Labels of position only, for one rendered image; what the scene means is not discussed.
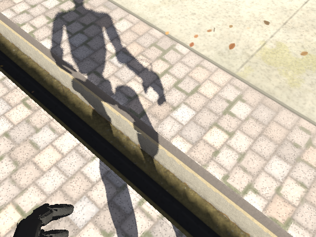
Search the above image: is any left robot hand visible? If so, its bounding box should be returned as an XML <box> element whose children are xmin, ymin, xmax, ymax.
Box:
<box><xmin>13</xmin><ymin>203</ymin><xmax>74</xmax><ymax>237</ymax></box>

